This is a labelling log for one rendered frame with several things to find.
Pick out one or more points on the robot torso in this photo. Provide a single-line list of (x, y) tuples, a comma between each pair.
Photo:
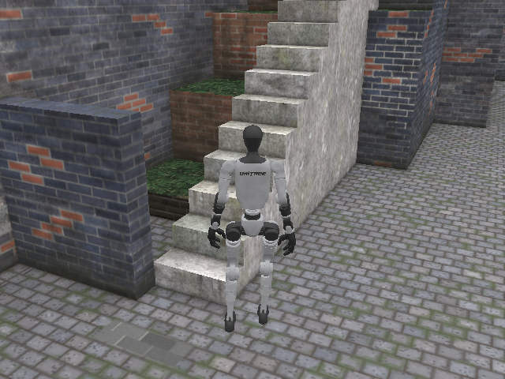
[(252, 181)]

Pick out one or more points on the robot right hand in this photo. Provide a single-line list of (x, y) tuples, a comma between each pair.
[(291, 243)]

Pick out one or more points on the robot head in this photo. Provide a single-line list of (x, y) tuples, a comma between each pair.
[(252, 136)]

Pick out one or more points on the right robot upper arm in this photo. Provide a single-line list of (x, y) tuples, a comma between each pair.
[(280, 181)]

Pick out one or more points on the robot right forearm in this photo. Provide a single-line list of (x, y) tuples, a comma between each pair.
[(286, 216)]

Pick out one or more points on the robot left hand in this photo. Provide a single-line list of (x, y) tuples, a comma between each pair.
[(212, 238)]

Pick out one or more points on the left robot upper arm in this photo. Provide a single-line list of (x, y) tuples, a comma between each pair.
[(224, 180)]

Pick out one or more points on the robot left forearm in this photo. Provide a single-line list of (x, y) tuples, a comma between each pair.
[(216, 214)]

